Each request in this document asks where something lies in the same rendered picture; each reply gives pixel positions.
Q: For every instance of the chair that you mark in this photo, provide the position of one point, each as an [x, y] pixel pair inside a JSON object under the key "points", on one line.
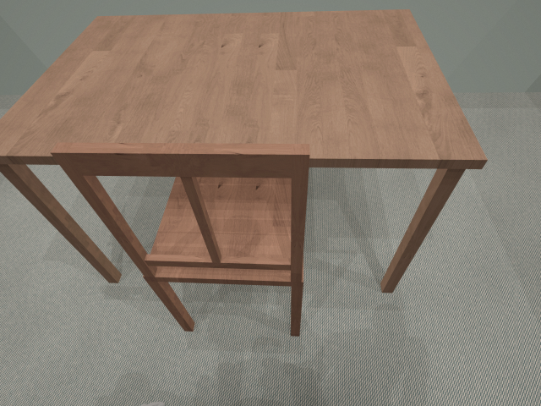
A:
{"points": [[236, 213]]}

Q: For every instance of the table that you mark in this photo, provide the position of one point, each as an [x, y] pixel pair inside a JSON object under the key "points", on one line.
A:
{"points": [[361, 87]]}

